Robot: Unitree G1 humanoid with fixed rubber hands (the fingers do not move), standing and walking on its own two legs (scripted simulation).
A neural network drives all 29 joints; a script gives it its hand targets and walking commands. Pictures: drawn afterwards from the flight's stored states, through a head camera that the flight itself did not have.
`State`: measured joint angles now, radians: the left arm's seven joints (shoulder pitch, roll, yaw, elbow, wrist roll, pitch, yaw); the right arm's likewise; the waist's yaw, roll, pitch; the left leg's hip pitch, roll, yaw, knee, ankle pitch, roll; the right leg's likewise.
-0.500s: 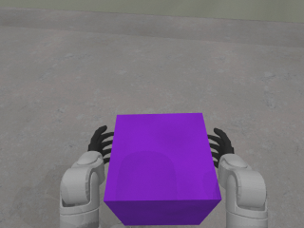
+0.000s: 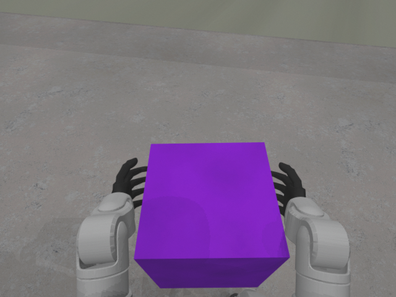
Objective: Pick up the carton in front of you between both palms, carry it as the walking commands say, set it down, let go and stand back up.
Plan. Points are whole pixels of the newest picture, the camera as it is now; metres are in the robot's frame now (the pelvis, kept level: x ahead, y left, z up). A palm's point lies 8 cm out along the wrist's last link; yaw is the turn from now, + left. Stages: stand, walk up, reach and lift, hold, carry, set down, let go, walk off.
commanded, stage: carry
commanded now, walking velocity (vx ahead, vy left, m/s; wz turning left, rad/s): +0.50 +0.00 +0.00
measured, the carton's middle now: (208, 221) +0.26 +0.00 +0.01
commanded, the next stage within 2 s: none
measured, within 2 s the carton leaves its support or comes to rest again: neither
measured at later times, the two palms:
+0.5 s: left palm (155, 90) +0.59 +0.14 +0.09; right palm (266, 94) +0.60 -0.16 +0.08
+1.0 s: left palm (160, 52) +0.80 +0.15 +0.09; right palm (252, 57) +0.80 -0.15 +0.08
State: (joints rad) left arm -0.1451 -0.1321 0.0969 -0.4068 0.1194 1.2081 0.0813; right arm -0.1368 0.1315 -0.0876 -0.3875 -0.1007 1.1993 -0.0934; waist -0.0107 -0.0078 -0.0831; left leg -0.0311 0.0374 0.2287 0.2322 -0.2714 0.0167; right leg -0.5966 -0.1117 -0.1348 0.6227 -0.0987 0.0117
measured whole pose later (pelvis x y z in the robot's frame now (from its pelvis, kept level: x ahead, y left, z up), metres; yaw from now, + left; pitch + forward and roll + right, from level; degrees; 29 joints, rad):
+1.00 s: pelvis +0.53 -0.01 -0.01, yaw +1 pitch +4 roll +0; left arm -0.18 -0.14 0.12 -0.31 0.13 1.21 0.07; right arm -0.16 0.13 -0.11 -0.31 -0.12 1.22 -0.09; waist -0.01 0.00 -0.13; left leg -0.27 0.06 0.21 0.49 -0.27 0.01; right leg -0.20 -0.07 -0.13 0.48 -0.33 0.02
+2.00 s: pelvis +0.51 -0.01 -0.01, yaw +1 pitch +2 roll +0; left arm -0.23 -0.15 0.19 0.17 0.24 0.70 0.01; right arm -0.22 0.14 -0.18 0.18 -0.24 0.71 -0.03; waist 0.00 0.00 -0.09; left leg -0.29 0.07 0.20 0.51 -0.24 0.02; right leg -0.23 -0.05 -0.14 0.51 -0.31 0.00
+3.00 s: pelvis +0.45 -0.02 -0.01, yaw +0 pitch -10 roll +0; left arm -0.32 -0.17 0.28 0.27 0.31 0.71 -0.01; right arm -0.33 0.17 -0.27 0.33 -0.30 0.69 0.01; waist 0.02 -0.02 0.09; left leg -0.11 0.00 0.04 0.42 -0.15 0.02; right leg -0.06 0.00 -0.01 0.45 -0.23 -0.02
